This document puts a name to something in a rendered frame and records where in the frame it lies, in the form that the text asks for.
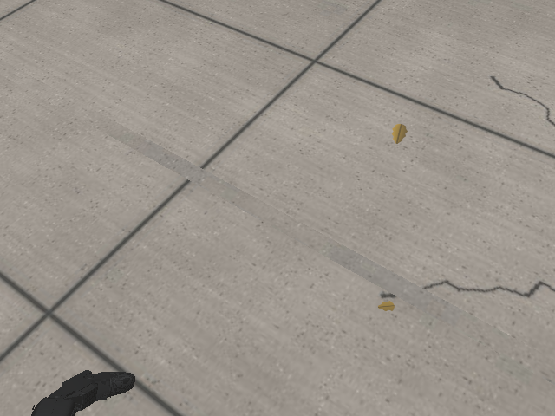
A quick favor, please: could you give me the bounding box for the left robot hand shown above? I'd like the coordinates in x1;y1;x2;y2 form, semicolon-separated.
31;370;135;416

